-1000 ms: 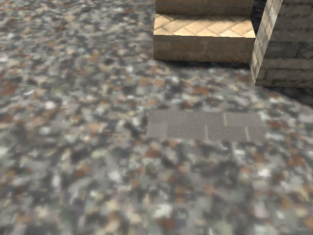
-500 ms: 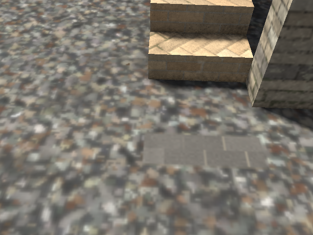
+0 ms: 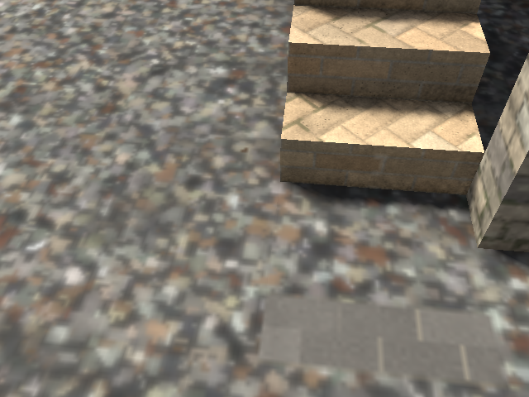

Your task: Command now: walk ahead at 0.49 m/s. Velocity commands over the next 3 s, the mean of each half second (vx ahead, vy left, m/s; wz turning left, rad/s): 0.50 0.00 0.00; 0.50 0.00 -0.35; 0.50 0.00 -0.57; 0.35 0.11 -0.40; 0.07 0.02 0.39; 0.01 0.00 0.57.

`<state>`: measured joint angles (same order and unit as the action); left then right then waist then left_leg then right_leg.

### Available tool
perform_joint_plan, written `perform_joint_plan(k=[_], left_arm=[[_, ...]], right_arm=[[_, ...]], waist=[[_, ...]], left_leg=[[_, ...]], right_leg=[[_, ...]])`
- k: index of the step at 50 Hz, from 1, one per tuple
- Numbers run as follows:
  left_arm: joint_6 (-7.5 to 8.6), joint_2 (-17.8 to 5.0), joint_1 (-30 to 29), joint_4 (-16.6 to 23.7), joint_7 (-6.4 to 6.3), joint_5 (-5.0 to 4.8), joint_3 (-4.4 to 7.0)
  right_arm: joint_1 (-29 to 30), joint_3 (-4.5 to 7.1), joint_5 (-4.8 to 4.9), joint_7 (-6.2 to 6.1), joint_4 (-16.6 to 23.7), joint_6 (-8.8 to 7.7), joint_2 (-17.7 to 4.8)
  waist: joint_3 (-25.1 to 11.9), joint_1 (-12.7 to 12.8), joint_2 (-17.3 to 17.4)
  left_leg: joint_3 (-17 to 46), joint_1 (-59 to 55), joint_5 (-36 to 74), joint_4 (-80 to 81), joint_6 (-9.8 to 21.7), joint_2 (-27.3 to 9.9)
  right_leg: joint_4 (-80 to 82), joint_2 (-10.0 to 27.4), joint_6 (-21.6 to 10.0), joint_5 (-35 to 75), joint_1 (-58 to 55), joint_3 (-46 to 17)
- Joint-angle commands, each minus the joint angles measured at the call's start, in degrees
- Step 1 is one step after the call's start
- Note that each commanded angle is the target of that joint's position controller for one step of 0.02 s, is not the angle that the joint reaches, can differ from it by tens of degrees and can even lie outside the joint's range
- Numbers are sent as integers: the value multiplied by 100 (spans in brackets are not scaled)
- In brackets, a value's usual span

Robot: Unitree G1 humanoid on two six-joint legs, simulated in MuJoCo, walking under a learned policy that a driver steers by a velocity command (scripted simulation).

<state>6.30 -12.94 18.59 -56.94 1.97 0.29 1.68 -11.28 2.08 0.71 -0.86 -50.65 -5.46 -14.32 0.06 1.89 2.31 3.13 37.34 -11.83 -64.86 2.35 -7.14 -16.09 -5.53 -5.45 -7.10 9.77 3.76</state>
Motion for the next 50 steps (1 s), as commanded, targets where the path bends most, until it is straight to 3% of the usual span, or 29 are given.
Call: perform_joint_plan(k=[1,5,10,12,13,14,15,16,17,18,19,20,21,23,25,28,32,38,40,42,43,44,45,46,47,48,49,50], left_arm=[[95,-766,-236,325,-111,-11,125],[22,-917,225,224,-187,-103,151],[-98,-964,659,26,-198,-148,179],[-158,-1038,609,15,-213,-151,214],[-189,-1083,501,36,-217,-148,227],[-218,-1043,378,74,-216,-128,205],[-220,-842,310,169,-213,-54,123],[-117,-263,799,281,-175,-29,-58],[36,-237,881,219,-149,-97,-89],[127,-841,435,333,-123,-248,70],[147,-937,17,468,-135,-284,96],[117,-867,-202,501,-171,-206,114],[37,-787,-159,494,-201,-139,152],[-117,-523,53,416,-215,-118,136],[-178,-508,-113,499,-236,-96,159],[-199,-470,-665,674,-219,-103,177],[-178,-375,-1355,893,-130,-144,148],[-166,-305,-2126,1349,74,-155,99],[-156,-366,-2117,1478,160,-156,125],[-175,-601,-1570,1460,187,-151,258],[-230,-559,-575,1102,112,379,244],[-210,-847,292,850,46,497,401],[-231,-1707,795,880,-86,474,642],[-306,-1791,895,867,-106,239,666],[-326,-1761,704,798,-111,124,672],[-325,-1387,387,834,-130,66,596],[-329,-1110,83,892,-135,47,527],[-338,-890,-153,917,-142,-17,459]], right_arm=[[-179,66,-69,-35,244,31,-244],[738,32,-19,28,478,-26,-167],[1457,11,61,199,766,-81,-239],[1349,47,62,261,808,-133,-359],[1062,97,57,271,753,-156,-461],[401,209,44,257,561,-170,-645],[-727,369,23,215,252,-183,-1015],[-1604,529,-87,193,92,-143,-1641],[-1774,443,-64,215,33,-117,-1352],[-1331,314,-37,221,99,-130,-969],[-758,237,-26,222,244,-119,-755],[-333,178,-54,256,306,-117,-579],[-131,136,-85,278,322,-139,-443],[-179,131,-98,307,204,-160,-396],[-410,175,-105,262,62,-176,-561],[-672,207,-137,147,-80,-139,-654],[-847,205,-131,55,-191,-128,-718],[-1171,244,-66,-12,-418,11,-766],[-1020,279,-47,-45,-367,87,-877],[-857,326,-46,-98,-263,167,-1057],[-1163,268,-433,-48,-412,117,-890],[-1440,248,-395,-43,-417,74,-825],[-1710,123,-206,41,-23,0,-349],[-1143,217,-227,116,125,-100,-714],[-527,190,-233,171,331,-129,-696],[-361,127,-232,185,378,-173,-605],[-309,122,-304,175,370,-140,-581],[-391,120,-429,164,390,-30,-591]], waist=[[312,-268,-405],[312,67,-436],[470,289,-528],[397,144,-611],[246,-52,-675],[-129,-412,-649],[-883,-858,-435],[-1798,-870,786],[-2219,-863,1331],[-1471,-784,904],[-908,-610,532],[-499,-437,131],[-321,-237,196],[-185,-71,255],[-34,-36,157],[97,-164,86],[280,-388,107],[567,-603,20],[484,-481,110],[-13,-127,357],[-170,115,358],[-685,410,155],[-1592,376,-1136],[-2027,476,-1129],[-1440,403,-760],[-798,265,-411],[-385,40,-163],[-202,-196,-243]], left_leg=[[28,163,894,850,-152,-248],[-195,-27,1755,2455,-200,13],[-242,10,1290,3303,-96,180],[-285,-292,839,3540,65,270],[-396,-763,673,3652,157,398],[-551,-1660,618,3781,292,592],[-204,-3253,771,3644,560,289],[2070,-5660,245,3793,1369,-1172],[3873,-6104,-299,4684,1664,-1647],[3275,-5468,-472,4778,1377,-1476],[2407,-4613,-109,4876,1187,-1272],[1805,-3799,326,5115,1099,-1008],[1371,-3286,603,5315,997,-785],[890,-2789,1049,5581,1017,-549],[600,-2762,1581,5696,1085,-515],[192,-3071,1837,5781,996,-540],[-370,-3207,1602,5941,779,-476],[-795,-4367,2060,5559,652,-859],[-976,-4533,3180,5101,543,-910],[-1183,-4494,5212,4057,402,-857],[-1550,-4423,5195,2909,291,-594],[-1564,-3345,4209,1460,158,-493],[-1601,-954,906,-862,-193,180],[-519,39,-1967,-1774,-320,996],[51,476,-1535,-1801,-219,569],[-8,456,-1001,-1265,-194,298],[-30,144,-777,-681,-205,114],[-50,-261,-747,-329,-279,31]], right_leg=[[1152,1634,-976,409,547,-1241],[1045,1525,-708,503,81,-937],[629,1873,-631,377,-840,-1036],[324,2017,-541,663,-1096,-1112],[2,1996,-471,1270,-1111,-1068],[-771,1761,-346,2216,-1018,-859],[-2179,1417,-156,2286,-325,-558],[-4530,565,292,455,2014,-55],[-5622,231,301,-2407,3059,-789],[-6095,609,167,-2158,3561,-1075],[-5975,936,104,-1617,3534,-888],[-5613,1147,128,-1164,3298,-786],[-5245,1331,147,-864,2949,-813],[-4975,1370,229,-597,2545,-726],[-4637,1390,322,-244,2795,-691],[-3815,1378,400,549,3302,-761],[-2664,1151,323,1416,3136,-678],[-1955,1022,119,927,3508,-447],[-1866,864,-21,359,3193,-157],[-1931,437,-223,-179,2117,261],[-1464,-3,-371,-458,1258,590],[-1469,132,-637,-238,-388,142],[-1443,1993,-1523,-314,-2570,-2743],[-329,2616,-1888,772,-2858,-4946],[-325,2362,-1685,687,-2519,-4004],[-285,2188,-1468,876,-1714,-3279],[-125,1899,-1217,1050,-959,-2816],[47,1653,-1063,1233,-353,-2471]])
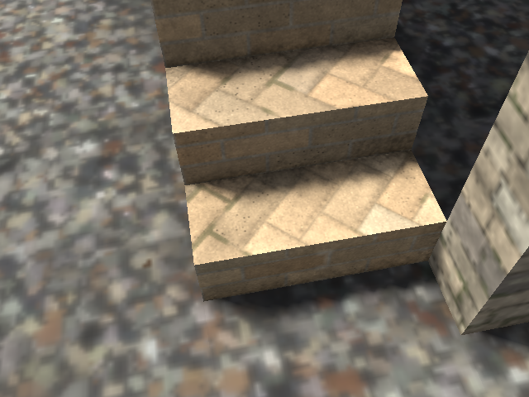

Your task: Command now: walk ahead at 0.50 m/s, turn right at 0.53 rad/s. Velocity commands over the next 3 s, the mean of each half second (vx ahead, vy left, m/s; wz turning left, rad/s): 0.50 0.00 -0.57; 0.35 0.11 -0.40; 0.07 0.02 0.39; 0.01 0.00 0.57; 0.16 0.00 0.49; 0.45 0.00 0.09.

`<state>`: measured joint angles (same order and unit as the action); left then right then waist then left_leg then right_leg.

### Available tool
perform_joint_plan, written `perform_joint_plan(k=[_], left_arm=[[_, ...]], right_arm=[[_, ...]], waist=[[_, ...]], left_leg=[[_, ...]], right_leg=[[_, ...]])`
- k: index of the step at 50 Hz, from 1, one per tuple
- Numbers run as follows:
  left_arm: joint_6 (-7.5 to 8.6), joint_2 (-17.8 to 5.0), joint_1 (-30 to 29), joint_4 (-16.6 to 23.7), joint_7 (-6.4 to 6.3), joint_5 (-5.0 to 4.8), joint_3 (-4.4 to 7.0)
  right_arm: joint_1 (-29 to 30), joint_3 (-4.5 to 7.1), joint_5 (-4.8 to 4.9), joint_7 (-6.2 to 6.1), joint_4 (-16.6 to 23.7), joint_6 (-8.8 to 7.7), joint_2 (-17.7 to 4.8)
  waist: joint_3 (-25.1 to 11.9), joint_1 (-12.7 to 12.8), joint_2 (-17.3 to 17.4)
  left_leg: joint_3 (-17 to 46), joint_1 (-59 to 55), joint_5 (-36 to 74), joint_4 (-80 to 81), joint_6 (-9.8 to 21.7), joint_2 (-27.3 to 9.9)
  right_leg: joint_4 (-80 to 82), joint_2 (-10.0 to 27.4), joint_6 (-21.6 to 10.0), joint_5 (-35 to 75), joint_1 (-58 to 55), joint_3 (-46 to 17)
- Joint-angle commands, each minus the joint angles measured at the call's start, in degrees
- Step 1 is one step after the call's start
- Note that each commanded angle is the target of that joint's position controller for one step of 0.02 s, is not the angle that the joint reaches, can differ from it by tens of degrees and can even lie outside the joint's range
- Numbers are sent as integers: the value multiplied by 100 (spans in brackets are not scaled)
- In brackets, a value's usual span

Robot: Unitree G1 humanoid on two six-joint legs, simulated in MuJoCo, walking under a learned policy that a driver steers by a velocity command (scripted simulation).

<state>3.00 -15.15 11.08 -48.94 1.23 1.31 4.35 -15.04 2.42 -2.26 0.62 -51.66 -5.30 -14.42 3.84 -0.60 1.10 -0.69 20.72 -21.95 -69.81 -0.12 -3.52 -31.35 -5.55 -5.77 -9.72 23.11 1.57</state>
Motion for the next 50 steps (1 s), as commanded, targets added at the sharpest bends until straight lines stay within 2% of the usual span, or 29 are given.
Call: perform_joint_plan(k=[1,4,5,13,15,18,19,20,21,22,23,24,26,31,34,35,36,37,39,40,41,42,43,44,45,46,47,48,50], left_arm=[[8,-610,483,165,-52,-125,165],[80,-838,653,135,-11,-126,235],[73,-736,735,148,13,-113,200],[62,-827,1424,121,-36,-45,246],[64,-851,1421,175,-82,-16,261],[111,-928,968,342,-110,-29,264],[169,-740,887,398,-63,-66,199],[232,-307,902,698,-35,-228,66],[167,-182,1587,739,-56,-187,26],[19,-552,1568,400,-112,-16,54],[-3,-560,1211,380,-47,46,65],[-32,-484,1044,407,0,64,61],[-145,-376,790,476,31,209,52],[-240,-189,122,770,130,241,1],[-163,-39,-471,972,287,190,-98],[-163,-133,-368,1011,203,178,-80],[-179,-252,-591,1034,151,126,-57],[-205,-266,-453,1068,99,108,-45],[-197,-370,210,921,-5,211,25],[-50,-778,612,1083,-218,-220,202],[12,-1432,1222,1059,-388,-137,289],[99,-1548,1146,1221,-429,169,151],[121,-1304,1055,1122,-325,99,122],[112,-1226,600,1070,-297,19,89],[107,-745,76,1100,-304,-10,-84],[105,-383,-363,1133,-267,32,-226],[108,-327,-571,1084,-224,108,-257],[50,-160,-330,1138,-274,121,-327],[64,-491,-170,1016,-251,157,-214]], right_arm=[[-169,80,-190,29,460,67,-549],[-87,48,-167,77,599,232,-437],[161,51,-120,108,650,247,-466],[1677,-29,38,167,1153,149,-492],[1699,12,44,123,1186,98,-582],[613,113,56,-14,893,-6,-785],[-12,198,-13,-88,762,-96,-1031],[-747,323,-176,-207,771,-111,-1579],[-507,444,-152,-180,759,-12,-1889],[-11,329,-138,-147,867,55,-1216],[322,208,-38,-128,971,62,-732],[455,140,-14,-120,971,53,-547],[275,104,40,-177,817,-22,-558],[-7,147,99,-144,668,-157,-656],[-83,179,65,-111,603,-62,-698],[48,88,31,-28,602,138,-488],[-260,112,7,10,531,217,-564],[-309,136,1,21,513,253,-674],[-198,134,59,9,602,280,-697],[-155,139,218,-110,686,266,-814],[-133,-48,13,-178,829,246,-409],[-803,-80,91,-193,791,189,-327],[-536,82,306,-208,729,262,-888],[-72,127,369,-295,929,344,-998],[110,106,278,-403,917,455,-925],[8,135,254,-468,808,577,-888],[-298,134,251,-461,681,667,-753],[-640,-17,-29,-321,452,767,-395],[-799,-27,48,-226,456,792,-243]], waist=[[-650,-55,-196],[-591,-124,-336],[-514,-30,-374],[-181,544,-558],[-205,514,-546],[-512,-73,-486],[-970,-366,-93],[-1797,-613,784],[-2181,-135,1956],[-1428,39,851],[-851,1,244],[-608,61,145],[-387,93,391],[-440,42,485],[-432,-69,365],[-500,77,721],[-454,-132,914],[-487,-31,995],[-759,350,362],[-907,728,-26],[-1394,887,-1588],[-2670,485,-1496],[-2586,652,-896],[-1727,500,-958],[-1229,313,-532],[-987,108,-545],[-890,-88,-721],[-700,-28,-810],[-844,-168,-1089]], left_leg=[[309,1047,246,383,-87,-344],[143,993,590,949,-226,-291],[119,1088,878,1233,-229,-286],[123,1213,2005,3348,-295,94],[202,861,1847,3703,-203,221],[175,-740,1609,4536,25,462],[485,-1778,1605,4772,187,42],[1968,-3304,1000,4894,577,-1442],[3975,-3574,392,5562,1130,-2281],[3642,-2863,-700,5520,1064,-2018],[2791,-2125,-373,5651,942,-1703],[2081,-1749,429,5760,832,-1467],[1089,-1339,1792,5869,752,-1161],[179,-1530,2670,6016,922,-1229],[-452,-1469,3084,5820,816,-1112],[-1315,-918,2637,5629,765,-355],[-1350,-702,2424,5454,779,-246],[-1266,-618,2373,5197,770,-393],[-1334,-381,2418,4053,618,-444],[-1129,187,2932,2930,353,-355],[-1248,1349,-147,754,-89,65],[190,1398,-1788,-709,-437,438],[750,1518,-1416,-1294,-571,294],[609,2126,-1101,-1408,-558,135],[690,2017,-623,-913,-508,-135],[775,1454,-320,-490,-514,-187],[677,837,-22,-261,-541,-59],[280,403,358,180,-462,209],[-58,-42,406,697,-453,365]], right_leg=[[1657,1534,-990,1611,-1378,-2044],[1839,1288,-989,1519,-1004,-1779],[1938,1201,-965,1230,-1007,-1704],[1634,1133,-638,1549,-1703,-1951],[1359,1209,-504,1987,-1786,-2094],[385,984,-207,2573,-1500,-2216],[-667,590,-88,2282,-1115,-1959],[-2263,159,124,659,64,-1352],[-3214,-240,144,-2094,1105,-784],[-3818,340,102,-1567,1386,-800],[-3777,479,135,-1099,1292,-762],[-3606,631,188,-882,1189,-707],[-3569,705,294,-691,1090,-505],[-2947,859,423,-149,1531,-319],[-1853,809,390,284,1247,-120],[-1012,611,409,-255,319,155],[-864,347,427,-178,-120,481],[-819,348,363,-89,-433,459],[-485,254,161,89,-1255,491],[-188,375,-112,772,-2133,36],[171,2177,-588,3335,-3273,-2237],[619,3499,-1864,4363,-3360,-4417],[866,3360,-2005,3289,-2836,-3932],[956,3055,-1698,2365,-2238,-3169],[954,2641,-1209,1878,-1461,-2389],[975,2250,-889,1930,-748,-1700],[1049,1991,-743,2269,-191,-1065],[1124,1857,-657,3445,-227,-463],[935,1736,-566,4297,-300,35]])
Over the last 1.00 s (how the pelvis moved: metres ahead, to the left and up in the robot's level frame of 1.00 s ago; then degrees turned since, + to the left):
0.55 0.00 -0.02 -14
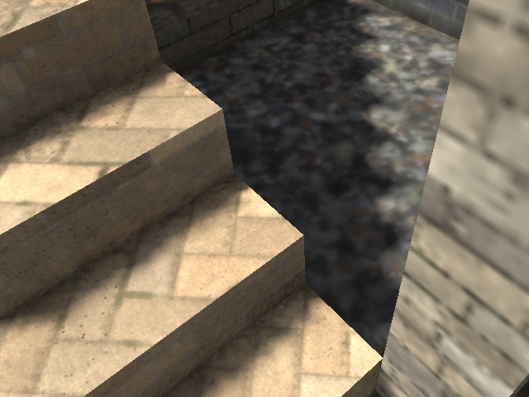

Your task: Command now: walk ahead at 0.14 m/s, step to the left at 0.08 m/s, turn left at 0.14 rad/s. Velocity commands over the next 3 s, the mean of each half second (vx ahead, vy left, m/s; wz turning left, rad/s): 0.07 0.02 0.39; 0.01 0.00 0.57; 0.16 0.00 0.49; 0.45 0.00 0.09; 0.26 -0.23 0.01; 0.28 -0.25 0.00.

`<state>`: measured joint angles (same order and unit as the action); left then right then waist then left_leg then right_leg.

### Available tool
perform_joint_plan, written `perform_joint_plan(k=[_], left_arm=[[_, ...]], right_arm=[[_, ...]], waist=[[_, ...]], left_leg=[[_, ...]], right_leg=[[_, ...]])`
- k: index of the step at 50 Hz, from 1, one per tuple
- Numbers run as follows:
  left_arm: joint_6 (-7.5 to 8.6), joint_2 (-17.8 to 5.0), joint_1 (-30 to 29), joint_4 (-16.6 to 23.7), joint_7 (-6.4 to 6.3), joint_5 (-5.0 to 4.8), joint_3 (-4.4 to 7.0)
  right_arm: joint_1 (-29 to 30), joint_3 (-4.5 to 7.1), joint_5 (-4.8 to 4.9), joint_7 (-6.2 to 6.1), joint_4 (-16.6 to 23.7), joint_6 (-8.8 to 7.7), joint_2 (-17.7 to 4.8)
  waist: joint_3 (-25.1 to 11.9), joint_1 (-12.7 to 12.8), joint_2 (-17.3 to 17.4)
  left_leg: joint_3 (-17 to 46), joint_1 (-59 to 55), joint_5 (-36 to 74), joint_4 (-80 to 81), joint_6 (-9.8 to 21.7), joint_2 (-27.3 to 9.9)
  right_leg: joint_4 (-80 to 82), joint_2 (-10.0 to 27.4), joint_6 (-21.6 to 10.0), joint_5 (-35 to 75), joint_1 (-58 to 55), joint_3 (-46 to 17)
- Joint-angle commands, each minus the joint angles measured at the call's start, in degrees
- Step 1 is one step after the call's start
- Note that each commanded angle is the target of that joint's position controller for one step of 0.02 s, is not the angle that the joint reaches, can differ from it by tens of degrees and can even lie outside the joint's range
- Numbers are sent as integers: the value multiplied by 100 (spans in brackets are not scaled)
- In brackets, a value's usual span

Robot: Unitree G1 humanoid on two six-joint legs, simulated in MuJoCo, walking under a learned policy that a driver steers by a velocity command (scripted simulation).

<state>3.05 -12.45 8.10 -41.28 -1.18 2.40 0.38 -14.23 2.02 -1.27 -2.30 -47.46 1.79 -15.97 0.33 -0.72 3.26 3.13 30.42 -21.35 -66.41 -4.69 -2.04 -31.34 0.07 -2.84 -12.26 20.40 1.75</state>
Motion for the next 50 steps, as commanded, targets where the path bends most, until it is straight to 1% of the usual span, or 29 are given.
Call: perform_joint_plan(k=[1,5,7,8,9,10,11,12,13,14,15,17,18,21,23,25,26,31,33,35,36,37,38,39,40,42,43,45,50], left_arm=[[26,-775,148,294,-24,59,179],[-128,-757,11,501,-59,56,242],[-206,-838,59,476,-113,-6,305],[-274,-872,7,470,-184,-114,341],[-360,-692,192,328,-234,-177,317],[-435,-423,426,373,-228,-124,267],[-514,-146,632,595,-222,-74,229],[-612,-185,503,749,-237,-33,193],[-658,-459,118,715,-214,-49,293],[-688,-621,98,617,-176,-23,385],[-724,-626,177,538,-142,-17,415],[-783,-573,330,486,-130,4,438],[-609,-547,-126,653,-227,-322,462],[-431,-394,-315,712,-268,-255,371],[-361,-286,-346,731,-249,-287,331],[-309,-275,-406,760,-205,-298,309],[-305,-209,-321,718,-199,-288,246],[-221,-448,-134,695,-164,-364,302],[-179,-512,-138,707,-147,-399,328],[-127,-667,102,637,-125,-441,462],[-136,-899,392,520,-145,-351,560],[-198,-1281,550,590,-165,-188,631],[-168,-1288,418,728,-62,106,609],[-142,-877,-302,1024,-75,89,479],[-134,-627,-763,1090,-117,-48,414],[-104,-652,-747,1095,-157,-161,407],[-87,-719,-539,1065,-210,-140,399],[-140,-735,-163,960,-266,-66,393],[-242,-1076,166,847,-218,-138,549]], right_arm=[[-700,51,38,153,175,66,-163],[-238,113,19,213,449,114,-233],[-184,110,29,196,636,119,-128],[-468,85,-2,178,560,35,79],[-573,73,-87,196,567,-92,76],[-616,156,-207,181,627,-206,-305],[-863,237,-67,145,780,-347,-835],[-817,333,-3,168,891,-394,-1161],[-368,297,-15,186,965,-364,-923],[40,261,-1,153,1052,-298,-672],[144,231,-1,121,1098,-244,-572],[-14,291,33,73,1134,-190,-599],[253,321,107,4,1341,-213,-651],[-54,347,87,-150,1433,-81,-602],[-50,385,95,-186,1528,-40,-635],[13,445,106,-166,1644,47,-748],[149,431,42,-101,1777,109,-724],[510,456,117,-19,2044,179,-761],[627,470,171,3,2113,177,-753],[729,517,356,-25,2067,137,-766],[626,523,325,-36,2055,116,-708],[206,444,187,-19,1960,118,-302],[465,600,237,-61,2222,17,-782],[384,683,273,-43,2143,17,-1055],[348,635,254,-30,2011,24,-951],[331,566,189,-73,1802,-23,-777],[453,538,191,-55,1819,-40,-730],[843,453,212,-31,1951,-2,-510],[958,310,182,65,2045,11,-295]], waist=[[-545,-91,-1476],[-724,102,-1691],[-524,57,-1340],[-333,-104,-1237],[-134,-158,-860],[109,-83,380],[84,180,1377],[-521,-25,1381],[-131,22,838],[25,167,610],[-7,228,627],[-294,223,409],[-682,122,477],[-778,-82,373],[-714,-89,391],[-725,-113,392],[-845,-114,378],[-706,-40,764],[-703,-46,829],[-564,161,775],[-588,184,265],[-703,-10,-1323],[-490,79,-2176],[-160,-165,-1717],[149,-309,-1216],[131,-194,-668],[83,-88,-594],[-120,92,-925],[-576,232,-1138]], left_leg=[[-456,-987,388,659,18,237],[-754,-1350,244,1419,224,232],[-831,-1563,382,2279,376,212],[-947,-1819,572,2971,487,282],[-750,-2007,684,3781,550,330],[623,-2277,1809,4487,659,-457],[2341,-2517,5971,4331,1019,-1884],[2885,-2193,5678,4719,1923,-2251],[2455,-1870,4455,4740,2100,-1922],[1826,-1659,4018,4572,1934,-1434],[1440,-1635,4536,4352,1857,-1149],[1089,-1934,4988,4075,1763,-882],[1430,-2290,4350,4052,1763,-1028],[1851,-2922,3871,3983,1816,-1097],[2003,-2749,3428,4008,1793,-1013],[2051,-2453,3175,3996,1747,-881],[2117,-2285,3257,4028,1741,-874],[2599,-1837,2810,4187,1655,-682],[2805,-1854,2550,4181,1597,-609],[2661,-1516,1641,3961,1279,-272],[2366,-885,743,3454,1017,32],[1167,289,-1137,1588,588,934],[656,846,-1832,-552,212,1131],[707,903,-1403,-1754,127,738],[573,1055,-819,-2001,72,634],[387,1128,84,-2028,-89,517],[259,1033,415,-1884,-140,519],[108,1159,596,-1066,-207,433],[-86,797,29,451,-205,67]], right_leg=[[864,1156,-838,4481,-239,121],[554,1473,-768,3385,-483,-36],[305,1574,-663,2524,-343,-154],[40,1587,-551,2144,-186,-191],[-468,1109,-316,1011,81,49],[-1711,674,68,-775,900,300],[-2901,43,496,-2130,1745,225],[-3435,127,628,-2044,1442,-308],[-3799,172,691,-1709,1507,-445],[-3943,155,696,-1425,1426,-428],[-4219,72,721,-1276,1337,-325],[-4413,-76,759,-1093,1304,-199],[-4252,-85,941,-1372,1431,-470],[-3852,-70,1098,-1354,2012,-526],[-3258,-108,1106,-1323,1908,-461],[-2758,-171,1096,-1264,1534,-374],[-2617,-217,1039,-1329,1270,-297],[-1585,-319,823,-1347,489,-391],[-975,-321,723,-1247,233,-432],[484,-339,667,-255,-492,-335],[916,126,492,157,-1241,-759],[1141,1571,-81,1073,-2023,-2155],[1614,2586,-1191,1257,-753,-3350],[1664,2350,-1265,538,-312,-2934],[1619,1822,-926,114,-98,-2144],[1337,1274,-720,675,-472,-1319],[1300,1186,-746,1066,-526,-1012],[1334,1188,-930,1328,-1096,-750],[1424,1638,-1177,1575,-1859,-717]])
Over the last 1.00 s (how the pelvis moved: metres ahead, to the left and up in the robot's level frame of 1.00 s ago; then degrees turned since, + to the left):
0.44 -0.02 0.01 -28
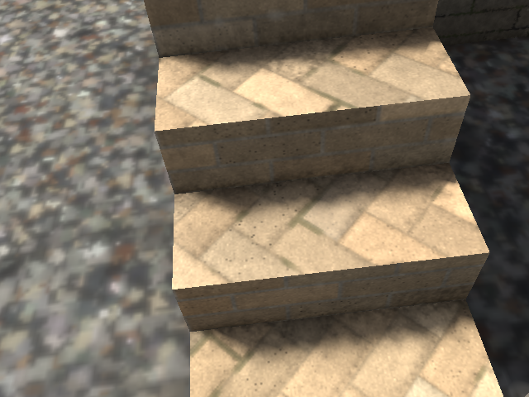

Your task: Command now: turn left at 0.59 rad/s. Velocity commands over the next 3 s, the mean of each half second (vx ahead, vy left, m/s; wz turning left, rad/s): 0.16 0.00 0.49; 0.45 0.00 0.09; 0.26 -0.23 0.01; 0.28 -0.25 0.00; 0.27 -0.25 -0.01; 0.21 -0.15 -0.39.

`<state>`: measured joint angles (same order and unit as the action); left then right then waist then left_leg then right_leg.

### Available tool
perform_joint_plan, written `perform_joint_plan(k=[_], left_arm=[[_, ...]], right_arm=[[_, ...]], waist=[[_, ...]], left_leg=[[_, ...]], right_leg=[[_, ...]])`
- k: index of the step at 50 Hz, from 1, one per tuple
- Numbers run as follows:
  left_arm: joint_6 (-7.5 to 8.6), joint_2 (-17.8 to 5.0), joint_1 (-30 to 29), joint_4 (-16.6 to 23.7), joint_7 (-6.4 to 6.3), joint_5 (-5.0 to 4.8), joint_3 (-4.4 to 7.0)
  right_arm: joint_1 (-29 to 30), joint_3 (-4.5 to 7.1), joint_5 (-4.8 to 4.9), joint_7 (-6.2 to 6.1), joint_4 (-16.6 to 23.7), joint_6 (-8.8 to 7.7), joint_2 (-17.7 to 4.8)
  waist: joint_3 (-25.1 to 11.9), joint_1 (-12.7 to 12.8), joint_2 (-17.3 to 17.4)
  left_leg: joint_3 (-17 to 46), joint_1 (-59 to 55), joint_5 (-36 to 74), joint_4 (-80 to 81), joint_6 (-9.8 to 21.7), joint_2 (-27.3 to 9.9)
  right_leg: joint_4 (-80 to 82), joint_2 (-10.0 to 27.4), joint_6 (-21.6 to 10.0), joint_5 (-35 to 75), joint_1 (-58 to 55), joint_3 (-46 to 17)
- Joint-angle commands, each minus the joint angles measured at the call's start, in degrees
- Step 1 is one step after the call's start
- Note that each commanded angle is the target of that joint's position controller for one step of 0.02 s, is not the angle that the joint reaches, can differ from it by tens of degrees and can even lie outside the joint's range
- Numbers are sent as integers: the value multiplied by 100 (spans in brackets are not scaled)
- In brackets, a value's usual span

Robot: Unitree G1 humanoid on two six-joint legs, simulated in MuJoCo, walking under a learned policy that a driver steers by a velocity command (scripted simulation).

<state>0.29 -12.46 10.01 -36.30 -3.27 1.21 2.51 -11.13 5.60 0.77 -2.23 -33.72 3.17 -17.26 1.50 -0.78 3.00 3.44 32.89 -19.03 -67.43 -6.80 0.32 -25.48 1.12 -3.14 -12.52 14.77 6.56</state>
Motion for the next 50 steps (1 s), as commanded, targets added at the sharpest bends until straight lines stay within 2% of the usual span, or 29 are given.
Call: perform_joint_plan(k=[1,6,9,10,11,12,13,14,15,16,17,18,21,26,28,30,31,32,33,34,36,37,38,41,42,45,46,47,50], left_arm=[[33,-1135,-68,336,12,-21,361],[45,-1333,-139,126,102,-35,432],[47,-1390,-251,-18,110,-126,460],[-47,-1083,303,-192,199,116,349],[-90,-883,446,-239,254,191,324],[-160,-333,278,105,333,325,155],[-184,-662,-277,425,289,299,191],[-186,-922,-550,374,325,254,252],[-145,-935,-412,339,410,150,271],[-91,-996,-109,86,464,111,292],[-91,-1006,130,-58,522,162,304],[-82,-960,230,-174,552,183,285],[-34,-744,95,-220,572,132,203],[104,-616,-138,-228,521,111,106],[156,-526,395,-383,437,105,86],[228,-489,1344,-668,323,130,113],[303,-657,1834,-770,255,178,161],[353,-1349,2154,-736,195,229,315],[343,-1571,2335,-887,241,118,411],[355,-1185,1964,-805,304,79,323],[367,-813,1370,-716,324,21,213],[415,-715,1357,-758,292,-6,179],[455,-557,1388,-817,303,-2,146],[521,-572,1770,-1061,277,-54,153],[520,-553,1852,-1105,282,-22,151],[451,-471,1881,-1135,210,-14,109],[463,-467,1830,-1081,185,-16,102],[474,-569,1766,-1049,174,26,119],[480,-670,1508,-978,196,13,139]], right_arm=[[640,-62,-31,88,665,-126,-155],[588,-86,-25,212,674,-87,-197],[246,-43,6,283,539,-63,-203],[-401,-91,-327,435,278,-70,-116],[-568,-48,-396,447,172,-153,-278],[-833,-20,-380,415,351,-227,-786],[-959,225,-387,315,386,-190,-1484],[-753,142,-416,221,278,-159,-1071],[-291,39,-374,207,260,-142,-872],[67,-20,-360,221,318,-164,-710],[112,-61,-249,238,341,-236,-615],[33,-124,-213,274,269,-302,-455],[-369,-143,-216,308,19,-471,-416],[-729,-118,-231,273,-230,-555,-498],[-748,-131,-204,226,-321,-539,-472],[-526,-168,-139,185,-319,-517,-355],[-276,-224,-150,184,-246,-585,-152],[-78,-321,-35,241,21,-660,259],[-338,-227,-221,238,-59,-611,-192],[-467,-189,-334,265,-230,-572,-230],[-404,-207,-379,393,-358,-563,-125],[-334,-199,-441,436,-369,-540,-105],[-368,-201,-438,480,-446,-521,-31],[-155,-227,-463,477,-417,-492,139],[55,-242,-441,477,-346,-473,171],[760,-326,-336,467,-106,-384,351],[896,-377,-342,455,-68,-363,451],[1076,-399,-317,439,-11,-343,519],[780,-349,-229,349,-104,-341,369]], waist=[[-690,243,-1116],[-726,247,-1209],[-894,37,-1184],[-1011,-26,-1115],[-822,-49,-345],[-702,-80,1083],[-401,-445,1364],[-118,-340,827],[52,4,728],[-28,198,711],[-147,226,717],[-286,223,574],[-171,111,471],[71,-136,606],[39,55,575],[134,555,50],[132,809,-399],[-37,850,-1690],[129,636,-1519],[341,404,-715],[550,165,-656],[550,153,-681],[358,142,-765],[149,147,-674],[202,177,-666],[284,272,-879],[287,326,-910],[364,332,-995],[99,172,-1079]], left_leg=[[-189,344,-262,796,64,-233],[-511,-613,-410,2121,439,-237],[-780,-1401,195,3545,808,-52],[-858,-2318,40,4422,885,254],[-67,-3075,370,4925,966,-152],[2139,-3687,643,5108,1246,-1741],[2804,-2917,538,5349,2122,-2148],[2307,-2557,-343,5643,2058,-1843],[1987,-2277,-863,5785,1790,-1480],[1600,-2276,-694,5820,1593,-1120],[1350,-2382,-407,5806,1575,-937],[1211,-2459,-129,5791,1562,-876],[1105,-2586,153,5803,1639,-889],[1237,-2477,24,5683,1854,-1021],[1274,-1857,-279,5506,2014,-1066],[1226,-1095,-49,4797,1906,-792],[873,-588,688,3781,1694,-463],[53,493,359,2112,1327,313],[-84,889,-997,982,1179,419],[147,948,-823,218,1142,103],[70,1123,-95,-108,1056,-198],[-65,1122,324,-246,975,-253],[-212,1136,626,-488,903,-268],[-498,1320,857,-647,686,-342],[-578,1500,857,-525,624,-381],[-807,1185,970,772,615,-419],[-873,888,1033,1201,643,-382],[-931,712,885,1464,699,-354],[-991,-232,1173,2547,914,-143]], right_leg=[[867,1578,-1153,1493,-1170,-1124],[807,1719,-1095,1389,-824,-869],[418,1693,-761,1267,-760,-612],[-92,1286,-303,710,-556,39],[-860,895,184,-496,516,457],[-2456,464,623,-2623,2243,550],[-3000,-43,654,-2304,2847,-322],[-3283,193,582,-1620,2686,-694],[-3120,173,545,-986,2553,-757],[-3126,132,569,-532,2272,-648],[-3207,118,602,-237,2147,-536],[-3210,108,622,-109,1981,-515],[-2588,73,618,20,1842,-463],[-1133,-51,337,-345,1162,-345],[-839,-161,131,-641,121,-255],[34,-325,13,-509,-1198,-271],[495,172,-66,-631,-1883,-1004],[1437,1467,-510,-1492,-2450,-3176],[1728,2245,-1133,-1751,-1927,-4473],[1669,2138,-1325,-2373,-1524,-4161],[1858,1598,-1086,-2496,-1091,-3184],[1887,1392,-984,-1704,-1027,-2768],[1743,1146,-889,-684,-1132,-2309],[1455,1037,-968,1658,-1275,-1553],[1373,1031,-993,2124,-1360,-1441],[1321,847,-817,2977,-1261,-1037],[1367,872,-763,3214,-1193,-960],[1421,986,-734,3502,-1211,-971],[1075,1052,-511,4617,-1460,-758]])
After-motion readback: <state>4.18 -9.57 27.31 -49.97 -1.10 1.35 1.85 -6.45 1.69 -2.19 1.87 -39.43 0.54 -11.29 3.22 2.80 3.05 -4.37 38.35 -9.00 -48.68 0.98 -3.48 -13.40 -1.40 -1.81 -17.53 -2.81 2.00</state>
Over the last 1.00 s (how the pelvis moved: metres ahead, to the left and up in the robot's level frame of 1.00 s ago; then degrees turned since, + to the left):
-0.04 -0.04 0.01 34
